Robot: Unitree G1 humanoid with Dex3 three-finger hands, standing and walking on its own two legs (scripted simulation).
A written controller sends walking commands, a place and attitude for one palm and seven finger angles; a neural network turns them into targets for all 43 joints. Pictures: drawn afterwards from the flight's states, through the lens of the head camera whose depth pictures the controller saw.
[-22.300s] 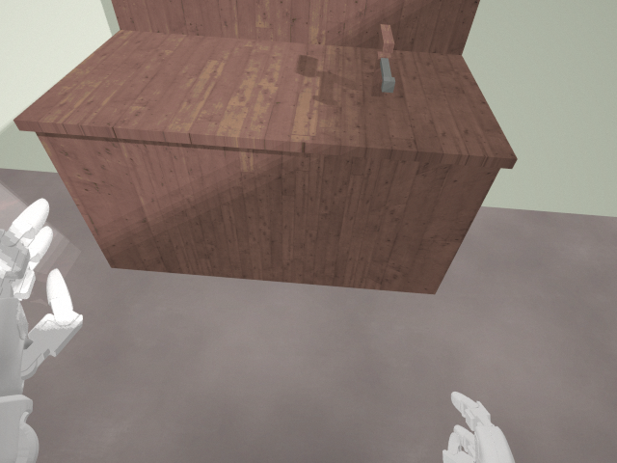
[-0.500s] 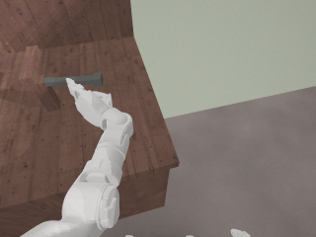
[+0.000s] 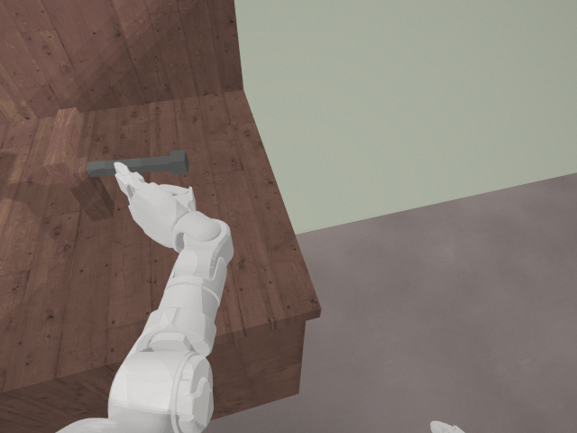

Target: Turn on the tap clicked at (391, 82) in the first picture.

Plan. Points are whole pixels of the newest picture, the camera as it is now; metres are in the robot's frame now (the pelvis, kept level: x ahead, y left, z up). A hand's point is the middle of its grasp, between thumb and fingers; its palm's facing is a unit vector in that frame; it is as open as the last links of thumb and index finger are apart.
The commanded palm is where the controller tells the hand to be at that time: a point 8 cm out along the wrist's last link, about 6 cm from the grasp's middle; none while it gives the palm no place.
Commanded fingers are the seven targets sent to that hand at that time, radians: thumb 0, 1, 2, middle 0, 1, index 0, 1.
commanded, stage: lift the hand up off the lever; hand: left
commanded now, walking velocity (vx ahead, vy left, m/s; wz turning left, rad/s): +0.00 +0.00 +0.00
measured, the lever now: (179, 162) +0.51 +0.19 +0.09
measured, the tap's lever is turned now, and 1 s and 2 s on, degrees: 82 82 82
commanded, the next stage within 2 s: draw the hand back beside the body in 1.86 s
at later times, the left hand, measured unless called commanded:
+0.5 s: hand (184, 180) +0.44 +0.16 +0.12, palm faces +0.78 -0.62 -0.11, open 7.8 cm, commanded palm +0.38 +0.17 +0.13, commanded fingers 0.00 0.90 0.90 -0.15 -0.15 -0.15 -0.15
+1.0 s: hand (178, 180) +0.41 +0.16 +0.14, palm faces +0.76 -0.64 -0.10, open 7.8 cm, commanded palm +0.36 +0.17 +0.15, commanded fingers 0.00 0.90 0.90 -0.15 -0.15 -0.15 -0.15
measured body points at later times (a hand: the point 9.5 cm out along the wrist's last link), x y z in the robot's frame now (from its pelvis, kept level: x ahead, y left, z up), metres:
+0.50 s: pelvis +0.01 +0.01 +0.01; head +0.03 +0.01 +0.46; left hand +0.39 +0.19 +0.13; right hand +0.15 -0.22 -0.12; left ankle +0.00 +0.15 -0.71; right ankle +0.00 -0.10 -0.71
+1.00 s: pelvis +0.00 +0.01 +0.01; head +0.01 +0.00 +0.46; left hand +0.37 +0.19 +0.15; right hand +0.17 -0.22 -0.10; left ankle +0.00 +0.15 -0.71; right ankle +0.00 -0.10 -0.71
